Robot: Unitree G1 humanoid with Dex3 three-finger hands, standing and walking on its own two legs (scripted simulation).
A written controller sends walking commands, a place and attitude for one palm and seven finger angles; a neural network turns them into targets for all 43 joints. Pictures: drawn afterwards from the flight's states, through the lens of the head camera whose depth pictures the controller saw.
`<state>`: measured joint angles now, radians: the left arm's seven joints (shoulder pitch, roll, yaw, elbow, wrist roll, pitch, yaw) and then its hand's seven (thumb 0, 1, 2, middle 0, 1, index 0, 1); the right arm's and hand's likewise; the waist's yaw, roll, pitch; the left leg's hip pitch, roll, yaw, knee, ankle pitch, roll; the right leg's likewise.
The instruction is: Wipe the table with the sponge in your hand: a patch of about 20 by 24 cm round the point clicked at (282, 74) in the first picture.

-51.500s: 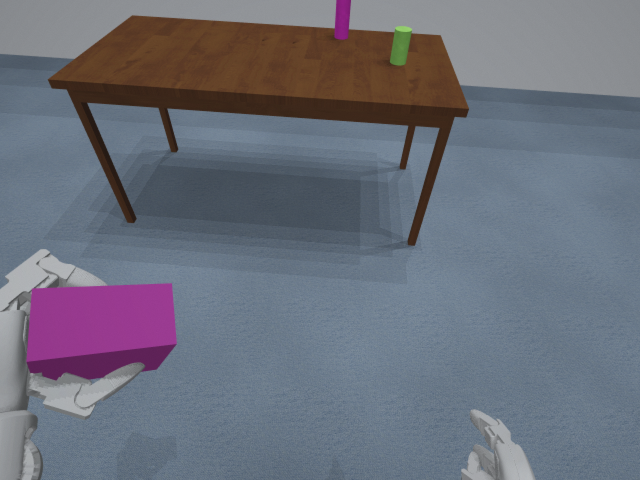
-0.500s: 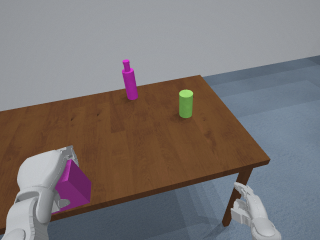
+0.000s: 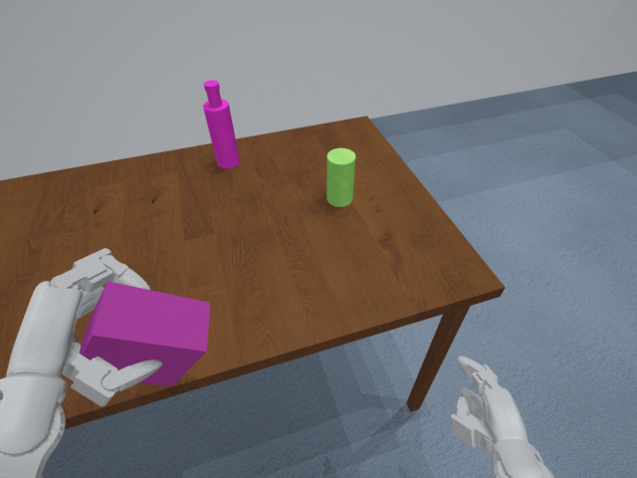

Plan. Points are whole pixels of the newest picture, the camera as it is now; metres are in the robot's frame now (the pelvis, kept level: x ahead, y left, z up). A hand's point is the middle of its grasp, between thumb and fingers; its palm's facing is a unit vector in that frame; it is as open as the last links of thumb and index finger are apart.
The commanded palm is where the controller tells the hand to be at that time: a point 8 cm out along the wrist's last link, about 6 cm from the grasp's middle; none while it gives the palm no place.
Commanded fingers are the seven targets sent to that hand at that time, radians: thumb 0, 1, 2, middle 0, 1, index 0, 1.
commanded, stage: step back with the hand held close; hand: left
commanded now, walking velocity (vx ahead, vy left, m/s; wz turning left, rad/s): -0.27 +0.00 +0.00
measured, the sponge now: (158, 340) +0.23 +0.22 +0.09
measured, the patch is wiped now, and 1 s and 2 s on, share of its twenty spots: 1.00 1.00 1.00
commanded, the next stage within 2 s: stop stepping back and stand still in 1.46 s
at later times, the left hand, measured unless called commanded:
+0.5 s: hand (68, 346) +0.18 +0.27 +0.15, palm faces +0.36 -0.83 -0.42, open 10.1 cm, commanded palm +0.13 +0.31 +0.18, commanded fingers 0.00 0.10 1.30 -1.20 -1.60 -1.20 -1.60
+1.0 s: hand (53, 381) +0.15 +0.26 +0.15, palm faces +0.38 -0.84 -0.37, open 10.1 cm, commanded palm +0.09 +0.30 +0.18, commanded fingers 0.00 0.10 1.30 -1.20 -1.60 -1.20 -1.60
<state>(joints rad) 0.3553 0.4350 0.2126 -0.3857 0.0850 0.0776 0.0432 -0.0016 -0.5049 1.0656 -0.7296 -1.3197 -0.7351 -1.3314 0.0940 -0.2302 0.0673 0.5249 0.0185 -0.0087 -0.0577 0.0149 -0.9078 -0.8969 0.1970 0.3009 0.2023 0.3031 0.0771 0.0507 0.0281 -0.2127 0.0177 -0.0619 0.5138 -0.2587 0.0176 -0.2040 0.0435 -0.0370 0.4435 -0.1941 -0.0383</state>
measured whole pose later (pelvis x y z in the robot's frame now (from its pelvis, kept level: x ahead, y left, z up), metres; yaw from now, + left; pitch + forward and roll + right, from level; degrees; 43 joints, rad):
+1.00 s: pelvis -0.07 +0.02 -0.02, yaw +1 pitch +2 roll -3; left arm 0.46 0.37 0.35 -0.59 -0.03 -0.15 0.14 0.00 -0.52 1.07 -0.73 -1.33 -0.74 -1.34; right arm 0.18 -0.19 0.02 0.59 0.00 -0.06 -0.05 0.01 -0.91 -0.90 0.20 0.30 0.21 0.30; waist 0.00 0.00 0.02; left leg -0.51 0.03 -0.07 0.74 -0.26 -0.01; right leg -0.39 0.07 -0.01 0.60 -0.24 -0.02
